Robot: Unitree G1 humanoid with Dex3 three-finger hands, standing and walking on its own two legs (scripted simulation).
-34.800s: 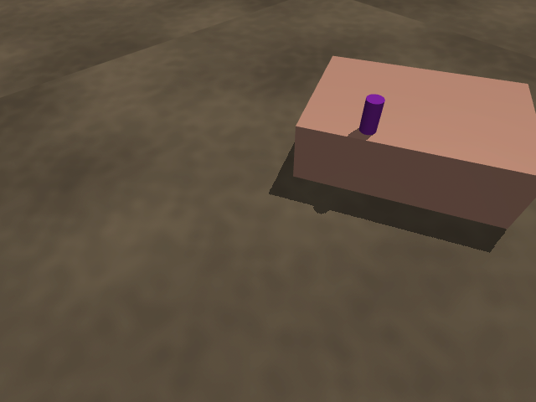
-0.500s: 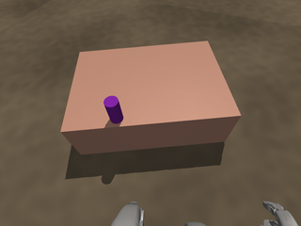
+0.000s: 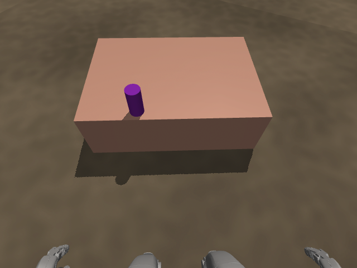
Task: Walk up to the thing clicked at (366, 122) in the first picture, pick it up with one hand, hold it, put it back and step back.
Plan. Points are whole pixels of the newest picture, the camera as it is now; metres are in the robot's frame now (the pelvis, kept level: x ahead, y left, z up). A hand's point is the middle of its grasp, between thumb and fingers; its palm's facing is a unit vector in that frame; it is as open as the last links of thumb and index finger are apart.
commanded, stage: step back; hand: left
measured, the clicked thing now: (134, 100) +0.86 +0.24 -0.35
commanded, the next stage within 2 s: stand in 1.52 s
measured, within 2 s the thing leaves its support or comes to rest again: neither
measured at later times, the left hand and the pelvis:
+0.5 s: hand out of the picture -0.10 +0.27 -0.15, palm faces +0.08 -0.90 -0.43, open 7.4 cm; pelvis -0.17 -0.02 -0.01, yaw +5 degrees
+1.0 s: hand out of the picture -0.15 +0.26 -0.15, palm faces +0.07 -0.93 -0.37, open 7.4 cm; pelvis -0.18 +0.00 +0.00, yaw +3 degrees
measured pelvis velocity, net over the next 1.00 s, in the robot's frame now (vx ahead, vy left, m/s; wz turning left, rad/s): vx -0.18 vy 0.00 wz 0.06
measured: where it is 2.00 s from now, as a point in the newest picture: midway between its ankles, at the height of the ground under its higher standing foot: outside the picture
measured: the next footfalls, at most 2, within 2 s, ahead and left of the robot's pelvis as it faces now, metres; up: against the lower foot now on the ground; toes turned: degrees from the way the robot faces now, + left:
right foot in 0.08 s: -0.02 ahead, -0.15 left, +0.00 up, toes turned +1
left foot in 0.42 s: -0.12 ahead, +0.12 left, +0.00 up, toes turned +3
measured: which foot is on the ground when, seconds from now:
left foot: down 0.00-0.10, up 0.12-0.40, down 0.42-1.00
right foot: up 0.00-0.06, down 0.08-0.46, up 0.48-0.66, down 0.68-1.00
